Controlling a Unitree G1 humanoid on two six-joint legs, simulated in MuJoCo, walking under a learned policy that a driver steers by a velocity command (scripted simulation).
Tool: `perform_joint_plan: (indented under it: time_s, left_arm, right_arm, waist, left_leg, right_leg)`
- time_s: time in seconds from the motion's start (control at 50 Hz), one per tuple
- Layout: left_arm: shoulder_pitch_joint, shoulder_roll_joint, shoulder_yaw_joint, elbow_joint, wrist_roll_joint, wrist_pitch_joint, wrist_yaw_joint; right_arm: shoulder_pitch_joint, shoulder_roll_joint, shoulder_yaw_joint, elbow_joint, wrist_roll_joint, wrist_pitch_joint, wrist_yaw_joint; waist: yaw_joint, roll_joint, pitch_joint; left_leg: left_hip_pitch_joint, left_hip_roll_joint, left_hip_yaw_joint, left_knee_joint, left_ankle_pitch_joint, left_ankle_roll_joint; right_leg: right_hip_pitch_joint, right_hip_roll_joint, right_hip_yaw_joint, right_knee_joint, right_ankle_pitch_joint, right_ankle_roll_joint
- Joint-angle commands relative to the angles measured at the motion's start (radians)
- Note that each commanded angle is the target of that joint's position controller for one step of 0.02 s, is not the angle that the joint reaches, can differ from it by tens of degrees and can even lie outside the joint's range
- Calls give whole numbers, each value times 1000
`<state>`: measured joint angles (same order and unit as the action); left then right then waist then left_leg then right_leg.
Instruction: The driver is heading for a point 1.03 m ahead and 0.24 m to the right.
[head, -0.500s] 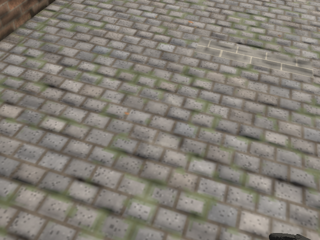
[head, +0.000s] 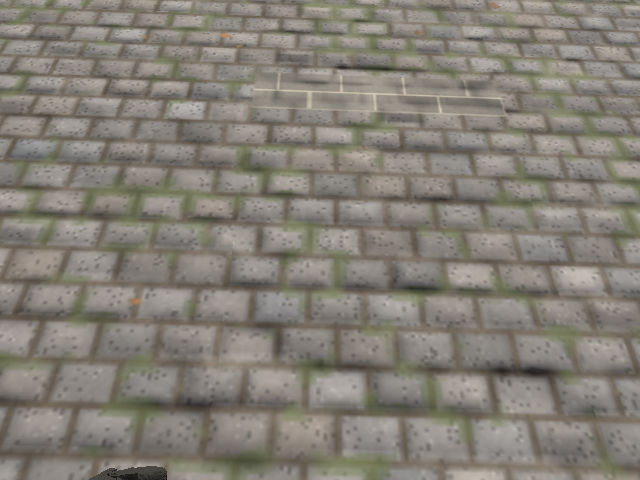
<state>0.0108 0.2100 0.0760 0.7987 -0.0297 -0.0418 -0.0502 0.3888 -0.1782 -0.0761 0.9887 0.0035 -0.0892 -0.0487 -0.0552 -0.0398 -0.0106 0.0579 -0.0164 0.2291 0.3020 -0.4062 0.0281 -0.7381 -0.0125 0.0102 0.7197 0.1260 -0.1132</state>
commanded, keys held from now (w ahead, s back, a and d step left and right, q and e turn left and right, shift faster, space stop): w+e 0.64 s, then w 0.36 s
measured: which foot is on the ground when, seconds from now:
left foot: down 0.00-0.08, up 0.10-0.52, down 0.54-1.00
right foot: up 0.00-0.08, down 0.10-0.54, up 0.56-1.00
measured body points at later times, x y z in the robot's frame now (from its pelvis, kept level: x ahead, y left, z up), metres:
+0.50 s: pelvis +0.32 -0.02 +0.00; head +0.35 -0.04 +0.45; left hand +0.42 +0.23 -0.12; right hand +0.50 -0.31 -0.07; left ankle +0.52 +0.06 -0.71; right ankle +0.18 -0.08 -0.73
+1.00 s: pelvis +0.56 -0.13 +0.00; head +0.58 -0.15 +0.45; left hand +0.88 -0.07 -0.06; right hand +0.40 -0.37 -0.12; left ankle +0.51 +0.05 -0.73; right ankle +0.60 -0.30 -0.72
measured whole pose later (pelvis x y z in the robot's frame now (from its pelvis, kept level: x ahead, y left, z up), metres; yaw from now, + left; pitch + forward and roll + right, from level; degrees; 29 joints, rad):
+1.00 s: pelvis +0.56 -0.13 +0.00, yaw -30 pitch +4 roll +2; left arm 0.03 0.23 0.05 0.63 -0.02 -0.06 -0.04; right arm 0.38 -0.28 -0.08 0.89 0.03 -0.08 0.01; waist -0.11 -0.03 -0.01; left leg -0.03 0.03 0.10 0.34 -0.37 -0.03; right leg -0.53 -0.04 -0.01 0.54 -0.10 -0.06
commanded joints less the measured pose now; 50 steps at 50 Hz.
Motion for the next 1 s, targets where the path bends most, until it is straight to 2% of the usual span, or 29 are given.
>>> perform_joint_plan:
  time_s: [0.02, 0.04, 0.08, 0.1, 0.12, 0.14, 0.16, 0.18, 0.2, 0.22, 0.26, 0.28, 0.32, 0.36, 0.38, 0.44, 0.5, 0.52, 0.54, 0.56, 0.58, 0.6, 0.62, 0.64, 0.68, 0.78, 0.86, 0.94, 1.0]
  left_arm:
    - [-84, 43, 4, -116, 4, -21, -28]
    - [-33, 73, 18, -123, 2, -8, -18]
    - [175, 174, 58, -75, -1, 1, 4]
    - [319, 222, 84, -40, 7, 2, 22]
    - [301, 274, 82, -28, -1, 6, 33]
    - [349, 234, 57, -48, 18, -7, 24]
    - [360, 144, 45, -27, 29, -15, 20]
    - [258, 126, 39, -38, 9, -30, 18]
    - [196, 115, 32, -51, -1, -39, 16]
    - [175, 107, 28, -60, 5, -41, 21]
    - [183, 80, 17, -72, 0, -36, 38]
    - [192, 109, 27, -66, 1, -35, 53]
    - [233, 175, 47, -72, 1, -38, 62]
    - [292, 177, 56, -61, -11, -28, 66]
    - [323, 189, 62, -63, -3, -27, 64]
    - [360, 147, 60, -52, -14, -22, 61]
    - [360, 124, 52, -67, -13, -11, 56]
    - [333, 118, 47, -91, -4, -19, 53]
    - [289, 78, 31, -124, 6, -28, 44]
    - [435, 30, 10, -142, -10, -37, 40]
    - [437, 109, 13, -146, -16, -34, 43]
    - [366, 168, 29, -146, -21, -23, 45]
    - [293, 171, 31, -160, -9, -10, 49]
    - [252, 160, 32, -180, 8, -4, 47]
    - [261, 106, 25, -189, -1, -2, 46]
    - [186, 72, 4, -195, 22, -4, 50]
    - [52, 62, -13, -210, 12, -20, 29]
    - [-47, 94, -8, -249, 2, -27, 15]
    - [103, 149, 22, -206, 18, -31, 20]
  right_arm:
    - [6, -202, -42, -48, 8, -2, 0]
    - [0, -213, -47, -46, 22, -1, -4]
    - [-38, -233, -53, -61, 22, -17, 3]
    - [-85, -239, -57, -81, 25, -26, 10]
    - [5, -84, -17, -105, -33, -53, 37]
    - [-9, -98, -4, -159, 16, -97, 58]
    - [-190, -162, -25, -192, 54, -112, 55]
    - [-234, -150, -21, -217, 41, -105, 42]
    - [-224, -133, -20, -214, 12, -92, 27]
    - [-200, -136, -27, -220, -7, -76, 21]
    - [-188, -136, -36, -247, 1, -55, 26]
    - [-245, -128, -30, -261, 4, -48, 20]
    - [-363, -98, -16, -315, -13, -43, 13]
    - [-432, -62, 0, -322, -8, -33, 25]
    - [-449, -85, -8, -325, 12, -25, 28]
    - [-482, -105, -4, -337, 12, -34, 44]
    - [-446, -145, -20, -342, 10, -58, 55]
    - [-359, -181, -31, -323, 0, -63, 53]
    - [-172, -243, -51, -294, -19, -70, 54]
    - [-12, -332, -75, -249, -38, -68, 48]
    - [3, -277, -65, -247, -10, -64, 48]
    - [-44, -192, -40, -267, 6, -53, 42]
    - [-117, -154, -21, -284, -1, -40, 43]
    - [-166, -138, -13, -280, -6, -32, 46]
    - [-175, -144, -12, -256, -20, -35, 53]
    - [-177, -198, -26, -217, -8, -39, 60]
    - [-121, -235, -30, -188, 17, -22, 57]
    - [-51, -269, -36, -157, 29, -3, 59]
    - [-60, -278, -34, -142, 40, 10, 54]
  waist:
    - [43, 118, 72]
    - [80, 172, 46]
    - [196, 190, -67]
    - [283, 109, -135]
    - [149, -217, -204]
    - [139, -220, -363]
    - [192, -66, -228]
    - [131, 42, -101]
    - [86, 91, -71]
    - [53, 88, -74]
    - [16, 60, -69]
    - [11, 57, -44]
    - [31, 42, -7]
    - [77, -14, -13]
    - [94, -29, -12]
    - [128, -46, -30]
    - [83, -71, -70]
    - [32, -77, -108]
    - [-55, -24, -207]
    - [-31, 262, -392]
    - [-36, 319, -410]
    - [-58, 219, -273]
    - [-42, 128, -175]
    - [-13, 97, -96]
    - [36, 114, -25]
    - [56, 100, -7]
    - [4, 119, 7]
    - [-25, 139, 37]
    - [77, 142, -44]
  left_leg:
    - [-20, 277, -20, 50, 1150, 36]
    - [10, 297, -4, 126, 1400, 40]
    - [12, 275, -15, 422, 1406, 42]
    - [-201, 222, -7, 734, 1111, 17]
    - [-645, 35, -75, 1102, -140, -12]
    - [-824, -34, -308, 1227, -232, -6]
    - [-900, 4, -344, 1188, -89, 21]
    - [-908, 58, -336, 1069, 36, 25]
    - [-830, 88, -326, 996, 87, 7]
    - [-762, 103, -331, 950, 106, -14]
    - [-724, 118, -325, 838, 125, -40]
    - [-723, 117, -316, 747, 115, -53]
    - [-660, 75, -266, 507, 223, -77]
    - [-565, 17, -242, 309, 402, -72]
    - [-542, -5, -240, 257, 475, -73]
    - [-496, -8, -269, 189, 536, -43]
    - [-389, -10, -272, 140, 398, 12]
    - [-260, 14, -286, 150, 368, 40]
    - [-19, 132, -379, 185, 393, 104]
    - [339, 412, -790, 157, 327, 296]
    - [358, 484, -1008, 79, 91, 301]
    - [254, 436, -898, 46, -34, 250]
    - [106, 392, -768, 24, 36, 214]
    - [-39, 350, -673, -10, 134, 202]
    - [-198, 286, -558, -83, 193, 179]
    - [-245, 253, -364, -135, 415, 188]
    - [-250, 219, -268, -124, 415, 158]
    - [-134, 277, -299, -80, 402, 147]
    - [-130, 246, -240, 125, 703, 102]
  right_leg:
    - [108, 49, -132, -41, -140, -53]
    - [171, 73, -156, -9, -245, -69]
    - [430, 109, -134, -144, -261, -105]
    - [717, 51, -5, -229, -178, -155]
    - [1044, -154, 369, -132, -67, -286]
    - [1168, -288, 767, -338, -375, -415]
    - [1075, -255, 684, -435, -338, -339]
    - [908, -225, 560, -446, -263, -276]
    - [770, -188, 474, -453, -140, -241]
    - [683, -162, 420, -455, -59, -231]
    - [604, -130, 366, -466, 7, -221]
    - [541, -128, 349, -457, 32, -216]
    - [425, -77, 296, -459, 16, -190]
    - [395, -26, 252, -438, -58, -151]
    - [398, -31, 275, -420, -76, -132]
    - [437, -54, 337, -388, -174, -106]
    - [506, -54, 391, -278, -182, -74]
    - [484, -35, 385, -198, -92, -51]
    - [380, 21, 329, 46, -92, -9]
    - [72, 130, 202, 434, -482, 63]
    - [-81, 66, 190, 601, -705, 70]
    - [-154, 20, 187, 677, -616, 68]
    - [-137, -15, 147, 665, -529, 67]
    - [-100, -43, 137, 611, -475, 65]
    - [-7, -76, 120, 538, -452, 62]
    - [28, -91, 78, 261, -293, 91]
    - [144, -68, 3, -2, -135, 100]
    - [155, -43, -21, -137, -216, 72]
    - [434, 27, -80, -254, -232, 13]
